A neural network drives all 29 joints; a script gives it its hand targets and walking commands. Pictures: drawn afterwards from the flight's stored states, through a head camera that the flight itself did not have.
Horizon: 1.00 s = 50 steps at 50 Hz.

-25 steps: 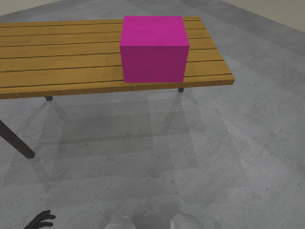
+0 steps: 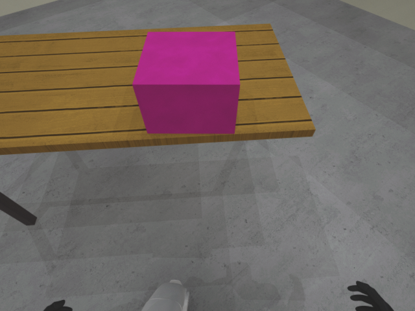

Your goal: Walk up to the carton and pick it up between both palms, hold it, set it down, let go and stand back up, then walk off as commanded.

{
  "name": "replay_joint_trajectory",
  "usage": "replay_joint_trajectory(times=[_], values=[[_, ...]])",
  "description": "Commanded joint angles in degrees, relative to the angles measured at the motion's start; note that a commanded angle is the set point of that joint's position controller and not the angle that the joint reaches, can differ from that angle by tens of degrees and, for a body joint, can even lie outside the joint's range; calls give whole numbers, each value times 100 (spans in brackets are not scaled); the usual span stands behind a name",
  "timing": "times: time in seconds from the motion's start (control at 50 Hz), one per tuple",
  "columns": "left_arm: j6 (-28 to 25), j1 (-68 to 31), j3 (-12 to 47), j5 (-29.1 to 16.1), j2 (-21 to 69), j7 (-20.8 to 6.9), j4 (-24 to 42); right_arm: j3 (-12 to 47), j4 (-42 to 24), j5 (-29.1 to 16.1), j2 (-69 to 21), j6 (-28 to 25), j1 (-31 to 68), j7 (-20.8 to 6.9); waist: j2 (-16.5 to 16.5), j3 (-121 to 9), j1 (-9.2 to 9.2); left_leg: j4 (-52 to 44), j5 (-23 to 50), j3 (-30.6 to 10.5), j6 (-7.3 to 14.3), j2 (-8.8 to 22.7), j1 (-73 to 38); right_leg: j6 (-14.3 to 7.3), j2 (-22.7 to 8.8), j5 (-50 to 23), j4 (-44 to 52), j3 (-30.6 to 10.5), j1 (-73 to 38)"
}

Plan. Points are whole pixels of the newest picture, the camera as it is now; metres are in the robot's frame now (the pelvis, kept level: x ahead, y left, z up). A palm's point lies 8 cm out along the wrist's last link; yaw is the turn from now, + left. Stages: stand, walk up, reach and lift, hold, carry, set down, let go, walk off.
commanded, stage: walk up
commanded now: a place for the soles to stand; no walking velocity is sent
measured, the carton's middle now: (191, 82) +0.71 +0.09 -0.01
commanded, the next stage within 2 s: none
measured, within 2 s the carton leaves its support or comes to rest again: neither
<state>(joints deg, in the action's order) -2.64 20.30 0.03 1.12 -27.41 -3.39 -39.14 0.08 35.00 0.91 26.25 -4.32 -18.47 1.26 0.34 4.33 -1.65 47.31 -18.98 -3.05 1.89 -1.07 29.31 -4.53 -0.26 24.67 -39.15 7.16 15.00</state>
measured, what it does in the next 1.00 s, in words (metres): walks ahead: left foot, then right foot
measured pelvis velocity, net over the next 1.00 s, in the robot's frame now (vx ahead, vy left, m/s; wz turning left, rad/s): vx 0.10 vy -0.08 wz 0.10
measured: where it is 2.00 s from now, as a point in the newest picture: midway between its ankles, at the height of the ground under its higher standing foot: (212, 303)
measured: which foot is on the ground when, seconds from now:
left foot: up 0.00-0.02, down 0.04-0.34, up 0.36-0.72, down 0.74-1.00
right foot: down 0.00-0.06, up 0.08-0.30, down 0.32-1.00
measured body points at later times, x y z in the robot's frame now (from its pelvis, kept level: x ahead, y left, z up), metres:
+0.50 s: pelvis +0.08 -0.08 -0.02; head +0.11 -0.09 +0.43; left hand +0.15 +0.26 -0.09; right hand +0.20 -0.39 -0.11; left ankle +0.09 +0.10 -0.67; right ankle +0.12 -0.15 -0.72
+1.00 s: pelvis +0.10 -0.08 -0.02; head +0.12 -0.09 +0.43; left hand +0.15 +0.26 -0.10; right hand +0.25 -0.38 -0.10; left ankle +0.13 +0.09 -0.70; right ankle +0.12 -0.16 -0.72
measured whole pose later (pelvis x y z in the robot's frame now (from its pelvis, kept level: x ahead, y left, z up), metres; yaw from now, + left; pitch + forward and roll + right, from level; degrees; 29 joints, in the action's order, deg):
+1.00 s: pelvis +0.10 -0.08 -0.02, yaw +6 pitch -2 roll +2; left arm -2.0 18.3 0.0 1.2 -26.7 -1.5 -39.1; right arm 0.1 35.1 0.9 26.3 -2.9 -18.6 2.0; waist 1.0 4.4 -1.4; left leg 52.4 -24.5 -4.1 0.8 -1.7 26.4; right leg -3.2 -3.4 25.6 -49.7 5.5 22.0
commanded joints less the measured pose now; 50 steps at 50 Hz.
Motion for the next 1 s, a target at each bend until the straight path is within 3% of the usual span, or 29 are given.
replay_joint_trajectory(times=[0.0,0.02,0.04,0.06,0.08,0.14,0.2,0.26,0.28,0.3,0.32,0.34,0.38,0.44,0.52,0.6,0.62,0.68,0.7,0.72,0.74,0.76,0.78,0.84,0.86,0.88,0.9,0.94,0.98], values=[[69,36,-759,7,-1137,127,515,-535,207,-127,860,-191,-919,42,395,-850,159,-1668,1015,1159,197,-256,-1159,-306,-987,-3642,-376,-256,-853],[64,-151,-652,25,-911,112,721,-649,418,-38,1054,-233,-1801,110,237,-1271,574,-1566,750,259,489,-137,-2609,-271,-854,-3105,-1406,-319,301],[61,-189,-523,48,-577,86,796,-875,487,10,1714,-242,-2156,200,-888,-1244,794,-1601,285,-1336,923,654,-3559,-35,-413,-1308,-2702,-166,1817],[120,-80,-577,22,-686,50,872,-994,227,-22,2220,-235,-2127,270,-1550,-1232,746,-2483,-679,-4471,1779,2116,-3693,329,194,985,-3762,-601,3251],[180,-541,-644,20,-1205,77,711,-963,167,-214,2143,-212,-1835,276,-651,-496,709,-2738,-1459,-4724,2094,2398,-2662,340,-208,1005,-4005,-1253,3352],[192,-354,-718,55,-1225,0,501,-777,59,-119,1775,-185,-1036,320,22,171,210,-2553,-1336,-3452,1595,1854,-1185,289,-672,641,-3128,-1438,2692],[268,10,-775,66,-1129,-110,288,-789,-18,49,1873,-188,-745,236,-1053,77,99,-2451,-1616,-2538,1348,1351,-177,333,-582,286,-2158,-880,1664],[209,247,-816,105,-1120,-57,163,-819,-158,44,1872,-114,-427,214,-1133,81,-33,-2246,-2141,-2533,1191,1445,659,153,-567,-184,-1360,-825,589],[114,541,-782,46,-1029,11,74,-739,-212,52,1714,-63,-153,193,-841,-238,-296,-1582,-1670,-1803,922,1016,1232,93,-404,-482,-580,-661,-408],[39,1043,-839,111,-1137,93,-157,-602,-199,126,1291,11,-316,166,33,-531,-511,-404,-1809,-1004,656,436,1956,154,-243,-70,-124,-524,-1450],[11,1459,-862,223,-1411,164,-166,-393,-169,30,593,21,-542,197,1482,-488,-659,1428,-1778,-325,277,-337,2231,-54,-1308,1720,1295,-2404,-1023],[-69,723,-956,178,-1903,229,193,-462,-115,41,797,58,-315,203,1111,-104,-463,2235,-1326,-261,94,-398,2234,-328,-2707,3223,2703,-4294,-25],[-99,-49,-865,64,-1774,286,336,-635,168,-93,1390,57,-379,154,183,664,-120,2249,-451,-315,-11,39,1709,-342,-2256,2230,2544,-3635,510],[-149,174,-735,25,-1352,326,241,-564,358,-112,1178,43,-770,77,488,-123,-82,1804,-371,-51,-96,40,1094,-434,-1868,-1771,1340,-2200,-489],[-94,569,-706,-29,-1217,347,122,-480,199,-67,956,57,-418,99,655,-479,-307,1095,-581,340,-60,-40,984,-552,-1713,-4211,660,-1533,-1312],[-2,445,-700,5,-1264,352,299,-487,73,-53,924,41,-347,117,1019,-833,-296,455,-605,527,-29,2,750,-686,-1730,-3850,525,-1364,-1458],[-9,282,-697,-12,-1236,360,340,-466,105,-48,898,17,-240,112,744,-700,-274,277,-540,656,32,-31,534,-679,-1872,-3917,479,-1409,-1068],[59,-393,-582,-72,-1149,287,415,-500,389,-56,771,-51,-883,119,638,-816,242,-915,538,783,138,-203,-1199,-573,-1523,-2884,-181,-661,249],[97,-428,-531,-64,-1008,268,426,-563,496,-22,965,-69,-1077,166,490,-772,335,-1012,723,561,195,-227,-1693,-315,-1343,-2049,-606,-511,846],[109,-365,-438,-70,-745,267,496,-662,465,81,1272,-65,-1156,190,-381,-729,362,-1170,482,-576,460,243,-2032,-111,-1112,-889,-1177,-378,1694],[139,-420,-400,-155,-556,270,507,-688,221,87,1576,-83,-843,208,-1245,-511,279,-2045,-97,-3062,1175,1512,-1527,250,-490,492,-1666,-373,2118],[218,-469,-525,-159,-942,292,385,-710,114,73,1861,-71,-664,195,-1234,-251,338,-2349,-325,-3567,1744,1921,-740,328,-360,1503,-2064,-769,1727],[201,-380,-549,-151,-1020,290,334,-705,43,48,1852,-24,-398,199,-839,73,206,-2335,-517,-3682,1814,1855,-299,259,-349,1553,-1976,-906,1554],[107,195,-597,-43,-987,302,-58,-548,34,20,1532,63,299,161,-815,-167,-209,-1792,-704,-2560,1039,1110,276,171,-303,261,-356,-766,218],[42,206,-631,56,-1021,306,-93,-448,43,-1,1199,110,242,131,-339,-284,-245,-1277,-925,-1988,675,710,852,38,-512,633,460,-1262,-333],[-16,161,-706,131,-1361,326,-33,-403,72,21,973,148,198,105,508,-161,-245,-313,-1394,-946,291,116,1362,-243,-1307,1916,1446,-2442,-342],[-66,36,-793,142,-1617,328,16,-465,204,-8,1078,178,260,134,595,192,-237,744,-1297,-203,112,-290,1216,-439,-2133,2851,2334,-3450,291],[-102,-288,-787,79,-1561,319,108,-540,311,-39,1247,144,25,85,166,400,-97,1018,-798,-242,48,65,857,-563,-2243,2266,2302,-3081,564],[-115,-338,-677,53,-1261,306,133,-543,334,-47,1212,56,-133,41,372,143,-61,716,-777,60,-1,99,632,-619,-1877,92,1660,-2227,8]])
